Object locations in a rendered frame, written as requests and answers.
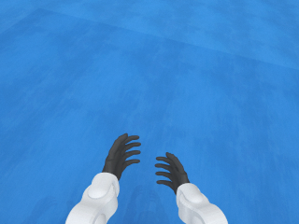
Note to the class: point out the right robot hand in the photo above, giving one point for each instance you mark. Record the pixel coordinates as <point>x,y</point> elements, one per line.
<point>177,174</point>

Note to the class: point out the left robot forearm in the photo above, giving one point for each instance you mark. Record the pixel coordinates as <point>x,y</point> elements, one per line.
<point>98,203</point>

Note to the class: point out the right robot forearm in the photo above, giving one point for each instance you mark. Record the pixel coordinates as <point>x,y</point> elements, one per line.
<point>195,208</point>

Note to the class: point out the left robot hand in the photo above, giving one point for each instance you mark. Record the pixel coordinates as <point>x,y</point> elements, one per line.
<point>115,162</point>

